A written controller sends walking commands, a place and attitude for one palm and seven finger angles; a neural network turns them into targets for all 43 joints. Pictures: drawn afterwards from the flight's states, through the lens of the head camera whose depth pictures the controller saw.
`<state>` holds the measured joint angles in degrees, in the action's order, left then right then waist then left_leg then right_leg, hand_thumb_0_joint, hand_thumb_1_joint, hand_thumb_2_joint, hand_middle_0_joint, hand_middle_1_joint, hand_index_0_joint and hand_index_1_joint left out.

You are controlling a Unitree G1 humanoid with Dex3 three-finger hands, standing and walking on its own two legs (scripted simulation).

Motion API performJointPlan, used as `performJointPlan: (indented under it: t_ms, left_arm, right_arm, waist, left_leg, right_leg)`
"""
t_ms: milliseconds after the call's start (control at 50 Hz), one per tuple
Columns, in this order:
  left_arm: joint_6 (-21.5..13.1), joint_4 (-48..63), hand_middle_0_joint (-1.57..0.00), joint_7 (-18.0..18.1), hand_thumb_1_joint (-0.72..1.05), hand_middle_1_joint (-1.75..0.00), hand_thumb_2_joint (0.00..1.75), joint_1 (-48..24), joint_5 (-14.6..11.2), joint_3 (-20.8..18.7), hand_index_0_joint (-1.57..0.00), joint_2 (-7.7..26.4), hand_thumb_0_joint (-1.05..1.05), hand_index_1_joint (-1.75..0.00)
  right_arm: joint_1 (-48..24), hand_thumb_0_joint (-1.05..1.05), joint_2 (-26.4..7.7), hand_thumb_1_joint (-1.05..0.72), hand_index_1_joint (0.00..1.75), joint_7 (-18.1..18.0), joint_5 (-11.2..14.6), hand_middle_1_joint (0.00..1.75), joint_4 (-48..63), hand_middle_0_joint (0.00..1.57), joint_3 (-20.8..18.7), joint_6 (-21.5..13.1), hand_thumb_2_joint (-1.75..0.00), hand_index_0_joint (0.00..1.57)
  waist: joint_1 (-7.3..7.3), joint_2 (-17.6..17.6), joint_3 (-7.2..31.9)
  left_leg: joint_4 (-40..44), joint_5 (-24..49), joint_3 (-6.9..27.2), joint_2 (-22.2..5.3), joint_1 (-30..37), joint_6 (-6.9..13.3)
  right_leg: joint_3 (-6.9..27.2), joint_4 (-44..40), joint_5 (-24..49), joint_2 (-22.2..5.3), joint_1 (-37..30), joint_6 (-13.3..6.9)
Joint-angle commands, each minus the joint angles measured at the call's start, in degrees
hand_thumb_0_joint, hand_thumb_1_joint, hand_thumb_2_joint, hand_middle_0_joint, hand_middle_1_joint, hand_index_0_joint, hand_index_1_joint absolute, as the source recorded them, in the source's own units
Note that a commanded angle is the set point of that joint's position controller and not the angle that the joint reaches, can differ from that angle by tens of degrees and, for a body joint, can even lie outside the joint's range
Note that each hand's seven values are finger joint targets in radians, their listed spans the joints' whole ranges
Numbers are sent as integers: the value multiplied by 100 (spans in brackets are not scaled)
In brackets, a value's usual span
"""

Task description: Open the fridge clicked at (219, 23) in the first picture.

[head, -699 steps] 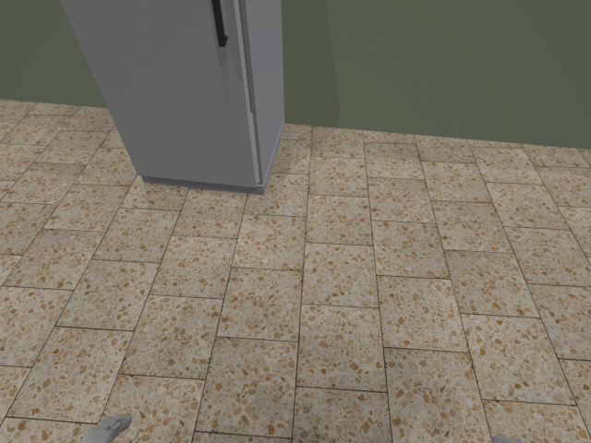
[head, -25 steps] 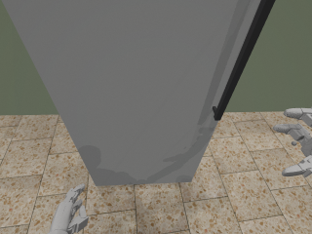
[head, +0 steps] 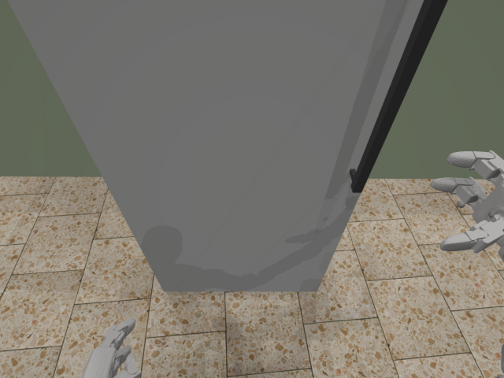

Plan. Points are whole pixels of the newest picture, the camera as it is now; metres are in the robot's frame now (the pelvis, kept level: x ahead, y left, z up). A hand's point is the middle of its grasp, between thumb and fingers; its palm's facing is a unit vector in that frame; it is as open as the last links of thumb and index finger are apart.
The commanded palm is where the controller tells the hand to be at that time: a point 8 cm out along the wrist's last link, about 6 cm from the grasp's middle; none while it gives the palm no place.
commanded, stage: move the hooked fingers beside the handle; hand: right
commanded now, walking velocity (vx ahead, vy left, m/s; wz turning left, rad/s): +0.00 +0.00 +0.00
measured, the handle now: (391, 90) +0.51 -0.17 +0.21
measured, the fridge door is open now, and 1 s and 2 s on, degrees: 0 0 0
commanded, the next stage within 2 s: none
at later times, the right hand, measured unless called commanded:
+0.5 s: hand (433, 174) +0.41 -0.24 +0.14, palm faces -0.04 +1.00 -0.01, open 13.9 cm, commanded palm +0.39 -0.29 +0.13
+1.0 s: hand (414, 155) +0.46 -0.23 +0.13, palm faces -0.03 +1.00 -0.01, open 13.9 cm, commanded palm +0.43 -0.29 +0.13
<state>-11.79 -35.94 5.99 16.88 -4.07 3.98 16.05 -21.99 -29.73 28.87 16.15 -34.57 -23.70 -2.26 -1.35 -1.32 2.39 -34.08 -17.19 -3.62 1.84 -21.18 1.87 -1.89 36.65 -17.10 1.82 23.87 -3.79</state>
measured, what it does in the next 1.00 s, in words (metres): stands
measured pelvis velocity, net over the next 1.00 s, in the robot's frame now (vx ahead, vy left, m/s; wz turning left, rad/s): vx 0.01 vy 0.01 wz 0.04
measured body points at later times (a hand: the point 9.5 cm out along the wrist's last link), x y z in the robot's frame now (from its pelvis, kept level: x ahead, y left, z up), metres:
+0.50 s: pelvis +0.01 -0.01 +0.00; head +0.04 -0.02 +0.45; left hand +0.12 +0.24 -0.10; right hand +0.40 -0.30 +0.14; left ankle +0.00 +0.10 -0.73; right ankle +0.02 -0.07 -0.73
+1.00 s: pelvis +0.01 +0.01 -0.01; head +0.07 +0.01 +0.44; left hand +0.04 +0.29 -0.11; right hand +0.45 -0.29 +0.13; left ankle +0.00 +0.10 -0.73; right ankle +0.02 -0.07 -0.73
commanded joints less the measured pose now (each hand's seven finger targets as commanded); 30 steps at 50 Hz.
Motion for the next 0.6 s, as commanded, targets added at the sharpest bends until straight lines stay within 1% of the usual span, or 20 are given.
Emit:
performJointPlan:
  t_ms: [0, 20, 60, 120, 180, 200, 220, 240, 260, 280, 300, 320, 340, 380, 400, 420, 440, 500, 540, 580]
  left_arm:
    - [-282, 775, -20, 56, 90, -30, 90, -164, 7, -370, -20, 875, 0, -30]
    - [-273, 754, -20, 53, 90, -30, 90, -122, 10, -378, -20, 887, 0, -30]
    - [-271, 751, -20, 42, 90, -30, 90, -112, 16, -384, -20, 857, 0, -30]
    - [-222, 706, -20, 4, 90, -30, 90, -43, 30, -393, -20, 865, 0, -30]
    - [-164, 678, -20, -26, 90, -30, 90, -13, 28, -412, -20, 858, 0, -30]
    - [-117, 656, -20, -39, 90, -30, 90, 57, 40, -431, -20, 894, 0, -30]
    - [-97, 680, -20, -51, 90, -30, 90, 29, 33, -425, -20, 880, 0, -30]
    - [-80, 695, -20, -66, 90, -30, 90, 44, 43, -437, -20, 864, 0, -30]
    - [-56, 692, -20, -78, 90, -30, 90, 70, 58, -455, -20, 873, 0, -30]
    - [-31, 697, -20, -86, 90, -30, 90, 84, 52, -449, -20, 853, 0, -30]
    - [4, 681, -20, -87, 90, -30, 90, 127, 66, -464, -20, 863, 0, -30]
    - [13, 666, -20, -93, 90, -30, 90, 125, 73, -462, -20, 857, 0, -30]
    - [30, 664, -20, -106, 90, -30, 90, 119, 80, -461, -20, 847, 0, -30]
    - [55, 608, -20, -98, 90, -30, 90, 127, 77, -458, -20, 832, 0, -30]
    - [80, 585, -20, -92, 90, -30, 90, 173, 91, -476, -20, 847, 0, -30]
    - [99, 559, -20, -90, 90, -30, 90, 185, 86, -467, -20, 871, 0, -30]
    - [138, 522, -20, -76, 90, -30, 90, 218, 87, -465, -20, 879, 0, -30]
    - [229, 462, -20, -51, 90, -30, 90, 255, 68, -444, -20, 911, 0, -30]
    - [261, 422, -20, -53, 90, -30, 90, 275, 63, -425, -20, 913, 0, -30]
    - [288, 409, -20, -48, 90, -30, 90, 311, 69, -418, -20, 941, 0, -30]
  right_arm:
    - [-2340, 0, -1549, 50, 120, -46, 118, 120, 1248, 30, -194, -478, -30, 30]
    - [-2371, 0, -1648, 50, 120, -80, 105, 120, 1277, 30, -309, -526, -30, 30]
    - [-2544, 0, -1377, 50, 120, -135, 124, 120, 1416, 30, -109, -590, -30, 30]
    - [-2410, 0, -1342, 50, 120, -258, 71, 120, 1203, 30, -123, -540, -30, 30]
    - [-2506, 0, -1048, 50, 120, -376, 3, 120, 1033, 30, 130, -421, -30, 30]
    - [-2340, 0, -1301, 50, 120, -436, -36, 120, 935, 30, -84, -399, -30, 30]
    - [-2497, 0, -1211, 50, 120, -463, -74, 120, 997, 30, 14, -388, -30, 30]
    - [-2525, 0, -1177, 50, 120, -508, -71, 120, 1065, 30, 4, -384, -30, 30]
    - [-2500, 0, -1298, 50, 120, -550, -99, 120, 1135, 30, -108, -402, -30, 30]
    - [-2536, 0, -1139, 50, 120, -559, -107, 120, 1180, 30, 43, -419, -30, 30]
    - [-2625, 0, -1181, 50, 120, -590, -99, 120, 1214, 30, 33, -457, -30, 30]
    - [-2711, 0, -1208, 50, 120, -613, -107, 120, 1279, 30, -13, -494, -30, 30]
    - [-2735, 0, -1245, 50, 120, -645, -112, 120, 1292, 30, -57, -522, -30, 30]
    - [-3132, 0, -998, 50, 120, -652, -118, 120, 1303, 30, 200, -591, -30, 30]
    - [-3058, 0, -1096, 50, 120, -674, -114, 120, 1213, 30, 97, -602, -30, 30]
    - [-3039, 0, -1143, 50, 120, -668, -136, 120, 1030, 30, 64, -587, -30, 30]
    - [-3033, 0, -1221, 50, 120, -668, -148, 120, 753, 30, -12, -556, -30, 30]
    - [-3385, 0, -1183, 50, 120, -619, -212, 120, 313, 30, 175, -564, -30, 30]
    - [-3727, 0, -1209, 50, 120, -595, -267, 120, 48, 30, 235, -586, -30, 30]
    - [-4047, 0, -1277, 50, 120, -574, -288, 120, -150, 30, 262, -686, -30, 30]
  waist:
    - [-36, -329, 1561]
    - [-22, -392, 1683]
    - [-47, -483, 1783]
    - [4, -500, 1697]
    - [-38, -448, 1490]
    - [34, -210, 1535]
    - [-8, -355, 1548]
    - [11, -333, 1623]
    - [40, -437, 1756]
    - [-3, -418, 1767]
    - [-16, -290, 1850]
    - [-13, -425, 1907]
    - [2, -501, 1913]
    - [-121, -629, 1867]
    - [-107, -408, 1914]
    - [-110, -419, 1874]
    - [-126, -245, 1794]
    - [-228, -158, 1565]
    - [-279, -456, 1495]
    - [-313, -377, 1577]
  left_leg:
    - [421, 776, 230, -196, -54, 54]
    - [392, 885, 231, -178, -25, 53]
    - [342, 938, 161, -179, -179, 55]
    - [345, 957, 151, -179, -241, 59]
    - [343, 886, 115, -204, -433, 39]
    - [360, 949, 116, -205, -288, 55]
    - [346, 1046, 139, -202, -285, 49]
    - [326, 1121, 126, -210, -257, 47]
    - [309, 1208, 133, -208, -231, 49]
    - [309, 1207, 129, -203, -274, 33]
    - [327, 1302, 137, -201, -230, 31]
    - [307, 1348, 140, -186, -220, 31]
    - [320, 1294, 146, -183, -238, 30]
    - [335, 1181, 137, -181, -407, 26]
    - [357, 1286, 149, -181, -306, 33]
    - [351, 1256, 157, -172, -301, 31]
    - [377, 1239, 166, -162, -268, 27]
    - [392, 1159, 179, -189, -274, 53]
    - [377, 1068, 198, -192, -436, 64]
    - [351, 949, 209, -189, -487, 77]
  right_leg:
    - [662, -556, 953, -367, -1242, 185]
    - [682, -560, 1086, -362, -1309, 202]
    - [805, -595, 1335, -413, -1612, 304]
    - [845, -622, 1563, -446, -1641, 379]
    - [942, -692, 1622, -505, -1660, 461]
    - [892, -663, 1756, -515, -1570, 444]
    - [860, -655, 1874, -491, -1592, 453]
    - [881, -634, 2059, -492, -1641, 483]
    - [885, -599, 2318, -509, -1748, 519]
    - [909, -590, 2423, -526, -1824, 545]
    - [851, -532, 2578, -544, -1877, 521]
    - [876, -530, 2702, -542, -1925, 554]
    - [877, -530, 2624, -530, -1938, 564]
    - [922, -538, 2507, -548, -2076, 587]
    - [861, -496, 2605, -551, -2021, 545]
    - [853, -509, 2474, -526, -1923, 537]
    - [793, -521, 2198, -490, -1762, 483]
    - [700, -520, 1777, -442, -1436, 384]
    - [704, -511, 1558, -403, -1393, 366]
    - [747, -483, 1346, -384, -1343, 332]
